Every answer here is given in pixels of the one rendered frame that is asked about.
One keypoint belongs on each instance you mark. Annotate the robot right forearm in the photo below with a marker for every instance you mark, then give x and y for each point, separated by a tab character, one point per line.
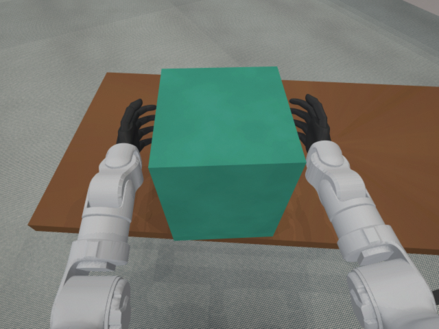
363	235

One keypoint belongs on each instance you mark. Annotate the robot left forearm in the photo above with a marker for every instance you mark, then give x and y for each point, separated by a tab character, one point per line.
102	242

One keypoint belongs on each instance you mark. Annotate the carton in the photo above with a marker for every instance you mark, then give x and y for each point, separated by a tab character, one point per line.
225	155

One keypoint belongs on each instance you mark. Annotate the robot left upper arm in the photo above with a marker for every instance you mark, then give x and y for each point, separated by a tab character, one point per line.
93	302

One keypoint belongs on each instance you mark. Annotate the right robot hand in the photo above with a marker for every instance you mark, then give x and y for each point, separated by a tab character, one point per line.
316	127

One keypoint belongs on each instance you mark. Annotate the robot right upper arm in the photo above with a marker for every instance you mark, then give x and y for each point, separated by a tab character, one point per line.
391	295

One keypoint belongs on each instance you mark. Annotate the table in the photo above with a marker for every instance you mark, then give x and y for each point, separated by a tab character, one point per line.
388	133

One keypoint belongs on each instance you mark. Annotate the left robot hand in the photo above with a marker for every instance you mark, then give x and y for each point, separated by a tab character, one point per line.
129	131

